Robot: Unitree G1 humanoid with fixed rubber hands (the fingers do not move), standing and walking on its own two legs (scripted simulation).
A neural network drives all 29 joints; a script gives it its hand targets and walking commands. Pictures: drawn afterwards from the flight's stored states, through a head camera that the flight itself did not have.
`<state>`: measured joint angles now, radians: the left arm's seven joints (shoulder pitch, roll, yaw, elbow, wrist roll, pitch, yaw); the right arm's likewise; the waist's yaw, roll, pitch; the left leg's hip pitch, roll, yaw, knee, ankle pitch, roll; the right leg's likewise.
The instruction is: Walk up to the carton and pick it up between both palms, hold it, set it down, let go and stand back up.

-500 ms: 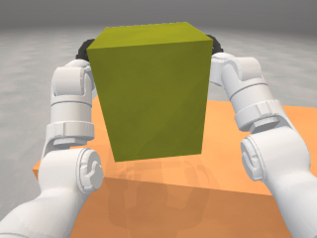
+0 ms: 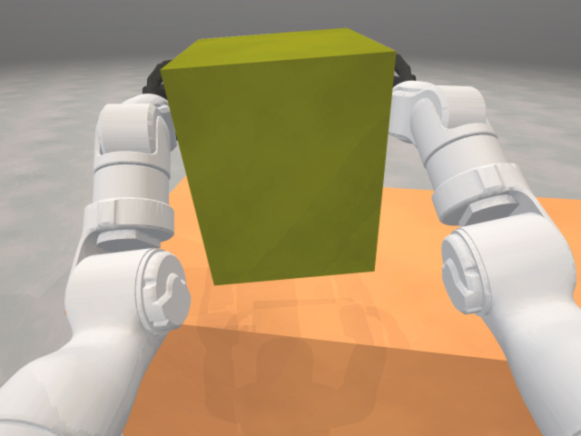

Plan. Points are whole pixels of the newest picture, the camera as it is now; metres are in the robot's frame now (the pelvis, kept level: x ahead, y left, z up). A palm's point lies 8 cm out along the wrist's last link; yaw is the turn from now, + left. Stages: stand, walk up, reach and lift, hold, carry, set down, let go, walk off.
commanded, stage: hold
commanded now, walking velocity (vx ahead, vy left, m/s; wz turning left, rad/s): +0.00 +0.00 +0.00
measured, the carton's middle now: (283, 151) +0.36 -0.02 +0.31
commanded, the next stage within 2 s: set down in 1.12 s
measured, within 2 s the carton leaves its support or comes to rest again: neither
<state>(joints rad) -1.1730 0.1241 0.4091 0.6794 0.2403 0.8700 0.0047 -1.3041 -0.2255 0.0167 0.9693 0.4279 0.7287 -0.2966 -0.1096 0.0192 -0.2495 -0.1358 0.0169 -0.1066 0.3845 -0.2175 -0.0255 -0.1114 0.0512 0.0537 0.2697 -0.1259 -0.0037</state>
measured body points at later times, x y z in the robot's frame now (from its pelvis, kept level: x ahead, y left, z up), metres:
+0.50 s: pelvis +0.00 +0.01 +0.00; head -0.11 +0.03 +0.44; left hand +0.39 +0.13 +0.34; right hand +0.36 -0.16 +0.36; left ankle +0.00 +0.13 -0.75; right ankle +0.01 -0.12 -0.75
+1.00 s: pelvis +0.00 +0.00 +0.00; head -0.11 +0.02 +0.44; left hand +0.38 +0.14 +0.34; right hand +0.36 -0.16 +0.35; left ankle +0.00 +0.13 -0.75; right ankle +0.01 -0.12 -0.75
